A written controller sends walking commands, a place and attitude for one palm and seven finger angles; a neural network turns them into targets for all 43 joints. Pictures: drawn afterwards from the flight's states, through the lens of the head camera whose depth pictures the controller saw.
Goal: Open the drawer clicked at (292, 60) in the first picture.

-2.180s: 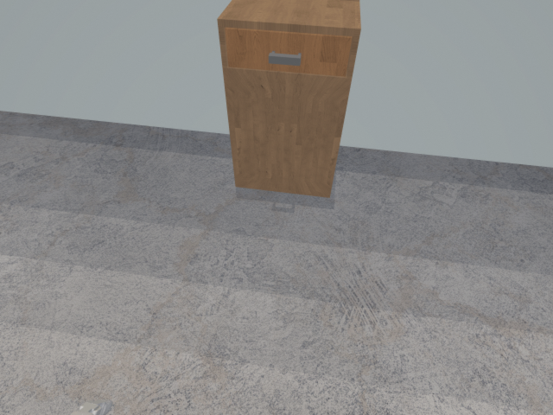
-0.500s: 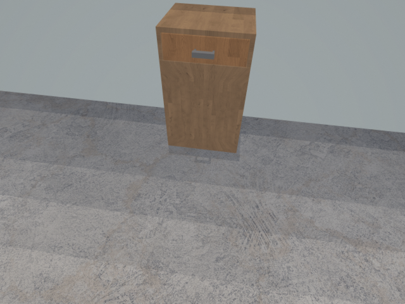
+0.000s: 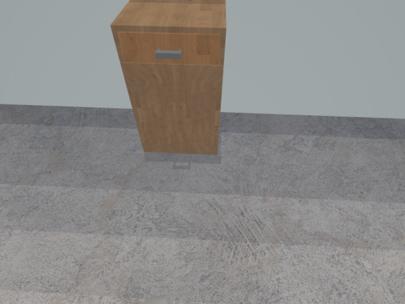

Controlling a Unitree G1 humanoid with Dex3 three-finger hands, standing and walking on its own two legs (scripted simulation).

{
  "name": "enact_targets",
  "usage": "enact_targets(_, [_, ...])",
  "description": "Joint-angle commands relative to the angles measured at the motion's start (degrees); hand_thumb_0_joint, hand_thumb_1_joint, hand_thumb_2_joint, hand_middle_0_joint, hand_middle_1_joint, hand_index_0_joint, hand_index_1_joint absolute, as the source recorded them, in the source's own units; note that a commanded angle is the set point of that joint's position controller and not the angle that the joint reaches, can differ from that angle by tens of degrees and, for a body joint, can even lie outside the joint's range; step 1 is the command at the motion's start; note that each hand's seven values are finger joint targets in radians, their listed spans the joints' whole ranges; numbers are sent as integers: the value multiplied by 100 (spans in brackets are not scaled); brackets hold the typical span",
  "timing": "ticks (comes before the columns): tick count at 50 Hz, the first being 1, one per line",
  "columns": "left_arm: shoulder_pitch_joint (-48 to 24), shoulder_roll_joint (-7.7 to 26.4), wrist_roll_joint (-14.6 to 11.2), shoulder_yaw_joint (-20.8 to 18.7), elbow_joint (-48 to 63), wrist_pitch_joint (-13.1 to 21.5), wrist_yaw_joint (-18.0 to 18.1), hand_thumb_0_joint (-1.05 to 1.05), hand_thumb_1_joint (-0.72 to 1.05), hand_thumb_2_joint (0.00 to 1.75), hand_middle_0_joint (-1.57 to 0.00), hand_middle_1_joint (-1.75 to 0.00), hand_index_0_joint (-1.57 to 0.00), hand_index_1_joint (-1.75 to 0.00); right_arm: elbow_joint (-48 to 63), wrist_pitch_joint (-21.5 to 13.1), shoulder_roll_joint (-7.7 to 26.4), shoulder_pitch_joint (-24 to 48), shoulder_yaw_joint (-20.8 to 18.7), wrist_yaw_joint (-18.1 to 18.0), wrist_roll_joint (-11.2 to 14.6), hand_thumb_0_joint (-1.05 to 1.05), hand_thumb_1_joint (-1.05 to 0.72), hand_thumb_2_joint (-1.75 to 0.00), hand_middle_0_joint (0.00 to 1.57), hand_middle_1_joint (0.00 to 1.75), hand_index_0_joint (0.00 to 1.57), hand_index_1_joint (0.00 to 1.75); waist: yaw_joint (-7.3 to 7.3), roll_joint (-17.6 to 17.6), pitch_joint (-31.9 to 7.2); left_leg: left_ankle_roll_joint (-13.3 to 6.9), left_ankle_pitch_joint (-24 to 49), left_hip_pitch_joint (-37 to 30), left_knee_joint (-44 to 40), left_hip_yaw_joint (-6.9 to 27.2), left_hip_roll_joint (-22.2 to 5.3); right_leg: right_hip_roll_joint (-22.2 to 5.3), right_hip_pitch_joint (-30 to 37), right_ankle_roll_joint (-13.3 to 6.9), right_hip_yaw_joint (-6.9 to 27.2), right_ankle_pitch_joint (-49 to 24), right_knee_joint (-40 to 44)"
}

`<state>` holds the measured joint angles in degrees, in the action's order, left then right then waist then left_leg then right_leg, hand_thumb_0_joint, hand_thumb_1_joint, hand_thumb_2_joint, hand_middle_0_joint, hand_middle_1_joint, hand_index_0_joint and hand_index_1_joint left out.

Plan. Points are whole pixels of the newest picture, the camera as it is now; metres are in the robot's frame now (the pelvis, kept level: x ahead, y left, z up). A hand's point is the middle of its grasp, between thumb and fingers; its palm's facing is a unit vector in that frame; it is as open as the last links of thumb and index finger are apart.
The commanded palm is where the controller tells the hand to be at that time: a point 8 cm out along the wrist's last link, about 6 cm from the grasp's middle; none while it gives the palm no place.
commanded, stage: walk to a spot facing it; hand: left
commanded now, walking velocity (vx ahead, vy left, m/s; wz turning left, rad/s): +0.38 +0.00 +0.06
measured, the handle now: (169, 52) +1.12 +0.23 -0.05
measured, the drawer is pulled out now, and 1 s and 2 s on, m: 0.00 0.00 0.00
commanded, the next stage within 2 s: take the last steps up to it in 0.44 s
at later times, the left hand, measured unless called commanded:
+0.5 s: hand (110, 274) +0.22 +0.25 -0.18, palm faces +0.02 -0.99 -0.16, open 7.4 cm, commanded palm none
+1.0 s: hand (155, 180) +0.49 +0.19 -0.16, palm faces -0.03 -0.98 -0.21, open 7.1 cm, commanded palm none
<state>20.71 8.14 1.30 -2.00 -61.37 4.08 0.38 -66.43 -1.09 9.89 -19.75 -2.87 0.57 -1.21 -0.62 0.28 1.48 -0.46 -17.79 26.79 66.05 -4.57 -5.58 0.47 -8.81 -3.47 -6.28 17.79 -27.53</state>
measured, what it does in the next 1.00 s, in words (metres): walks ahead: left foot, then right foot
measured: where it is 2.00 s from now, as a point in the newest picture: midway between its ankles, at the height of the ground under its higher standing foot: (200, 232)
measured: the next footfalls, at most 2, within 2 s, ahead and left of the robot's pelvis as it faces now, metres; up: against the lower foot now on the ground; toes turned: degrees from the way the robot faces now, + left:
left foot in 0.30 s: +0.30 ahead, +0.15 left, +0.00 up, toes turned +9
right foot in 0.82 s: +0.42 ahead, -0.09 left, +0.00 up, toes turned -17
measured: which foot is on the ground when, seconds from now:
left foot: up 0.00-0.28, down 0.30-0.84, up 0.86-1.00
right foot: down 0.00-0.30, up 0.32-0.80, down 0.82-1.00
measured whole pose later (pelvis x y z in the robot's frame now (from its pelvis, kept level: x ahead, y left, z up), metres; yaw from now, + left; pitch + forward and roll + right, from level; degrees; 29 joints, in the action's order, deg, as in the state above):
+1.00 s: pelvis +0.39 +0.01 +0.00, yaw -5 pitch -1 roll +0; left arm 11.8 8.5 1.1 -3.9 -58.0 4.5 1.4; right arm -66.1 -0.4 6.7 -22.4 -3.2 0.3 -1.1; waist 1.5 1.6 0.9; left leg -0.4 -19.4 25.6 65.5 -4.8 -6.1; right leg -2.3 -11.5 -2.2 -12.0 14.5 -26.7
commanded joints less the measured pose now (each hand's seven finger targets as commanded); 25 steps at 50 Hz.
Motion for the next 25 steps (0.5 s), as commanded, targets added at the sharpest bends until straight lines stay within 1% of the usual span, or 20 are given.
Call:
enact_targets(1, [632,672,17,-96,-83,114,85,0,90,90,-20,-30,-20,-30,599,-84,97,334,-70,50,-6,0,-90,-90,20,30,20,30,101,-470,607,159,649,1095,-339,106,-292,-1521,7,-574,1219,-1068,1841])
enact_targets(3, [763,639,13,-86,-140,141,90,0,90,90,-20,-30,-20,-30,794,-94,96,677,-66,89,0,0,-90,-90,20,30,20,30,34,-452,665,178,855,1209,-821,16,-261,-1427,161,-557,1004,-1463,1843])
enact_targets(5, [821,628,14,-86,-193,156,109,0,90,90,-20,-30,-20,-30,978,-130,91,1048,-47,122,19,0,-90,-90,20,30,20,30,-23,-571,712,157,975,1207,-1494,-68,-252,-1395,357,-539,846,-1859,1786])
enact_targets(7, [848,661,19,-102,-228,142,124,0,90,90,-20,-30,-20,-30,1115,-169,36,1363,-25,155,35,0,-90,-90,20,30,20,30,-99,-615,798,96,1072,923,-2113,-205,-155,-1358,386,-454,690,-2147,1755])
enact_targets(9, [896,673,22,-110,-268,118,137,0,90,90,-20,-30,-20,-30,1210,-196,49,1558,-16,158,39,0,-90,-90,20,30,20,30,-146,-690,884,-10,1054,582,-2469,-273,-39,-1397,434,-406,693,-2528,1676])
enact_targets(10, [901,712,21,-119,-279,107,139,0,90,90,-20,-30,-20,-30,1232,-210,83,1546,-27,145,43,0,-90,-90,20,30,20,30,-116,-678,846,-72,949,381,-2621,-320,39,-1423,528,-403,690,-2903,1520])
enact_targets(11, [848,773,36,-143,-275,105,140,0,90,90,-20,-30,-20,-30,1190,-235,155,1324,-56,119,35,0,-90,-90,20,30,20,30,6,-622,686,-149,777,5,-2773,-368,129,-1468,605,-409,644,-3444,1152])
enact_targets(12, [788,823,32,-159,-254,103,140,0,90,90,-20,-30,-20,-30,1044,-256,253,863,-89,74,13,0,-90,-90,20,30,20,30,233,-516,418,-210,771,-657,-2974,-442,282,-1412,568,-356,520,-4049,538])
enact_targets(13, [725,829,12,-174,-240,95,141,0,90,90,-20,-30,-20,-30,798,-282,421,39,-140,18,-27,0,-90,-90,20,30,20,30,594,-392,-24,-286,922,-1691,-3334,-409,385,-1204,347,-220,304,-4183,-508])
enact_targets(14, [835,675,-35,-175,-176,87,104,0,90,90,-20,-30,-20,-30,586,-299,857,-806,-240,-47,-85,0,-90,-90,20,30,20,30,871,212,-705,-497,1037,-3114,-3535,339,-237,-840,-505,-30,114,-2998,-1865])
enact_targets(15, [1226,318,-115,-129,-98,57,29,0,90,90,-20,-30,-20,-30,479,-318,1532,-1334,-394,-100,-129,0,-90,-90,20,30,20,30,808,1796,-1425,-1082,1132,-4304,-4306,2799,-1941,93,-1950,204,-104,957,-3990])
enact_targets(16, [816,428,-85,-104,104,59,40,0,90,90,-20,-30,-20,-30,494,-245,1600,-1299,-381,-134,4,0,-90,-90,20,30,20,30,793,1316,-1336,-1352,734,-3944,-4916,3488,-2254,1,-2344,100,572,1506,-4996])
enact_targets(17, [512,437,-71,-141,137,28,46,0,90,90,-20,-30,-20,-30,595,-235,1301,-676,-336,-137,11,0,-90,-90,20,30,20,30,592,682,-677,-1294,-137,-3003,-5235,3016,-2180,-293,-2555,63,661,1120,-5303])
enact_targets(18, [259,295,-45,-129,137,0,16,0,90,90,-20,-30,-20,-30,719,-285,942,-204,-249,-147,19,0,-90,-90,20,30,20,30,455,468,-146,-1091,-180,-2271,-5330,2424,-1995,-535,-2715,95,693,554,-5290])
enact_targets(19, [223,275,5,-154,91,-59,-25,0,90,90,-20,-30,-20,-30,795,-328,599,104,-133,-148,-5,0,-90,-90,20,30,20,30,271,247,232,-885,-98,-1616,-5436,1850,-1760,-675,-2510,130,761,200,-5103])
enact_targets(20, [391,150,44,-161,32,-143,-50,0,90,90,-20,-30,-20,-30,794,-375,412,231,-75,-156,-15,0,-90,-90,20,30,20,30,103,306,329,-701,277,-1239,-5454,1242,-1539,-734,-2260,167,766,-17,-4882])
enact_targets(21, [558,86,55,-146,-31,-212,-62,0,90,90,-20,-30,-20,-30,731,-419,295,261,-50,-166,-4,0,-90,-90,20,30,20,30,-36,384,252,-573,780,-1069,-5383,746,-1384,-748,-2065,209,731,-160,-4702])
enact_targets(23, [629,26,67,-177,22,-354,-68,0,90,90,-20,-30,-20,-30,723,-458,282,250,-25,-190,18,0,-90,-90,20,30,20,30,-145,423,153,-622,1247,-986,-5455,243,-1315,-757,-2051,297,661,-324,-4456])
enact_targets(24, [552,33,79,-220,111,-408,-75,0,90,90,-20,-30,-20,-30,783,-468,242,260,-76,-201,8,0,-90,-90,20,30,20,30,-150,343,179,-698,1326,-1020,-5520,114,-1360,-811,-2225,353,653,-464,-4352])
enact_targets(25, [415,61,81,-233,208,-446,-99,0,90,90,-20,-30,-20,-30,803,-469,333,259,-75,-205,16,0,-90,-90,20,30,20,30,-151,311,221,-750,1368,-1111,-5565,-6,-1386,-842,-2393,405,633,-583,-4219])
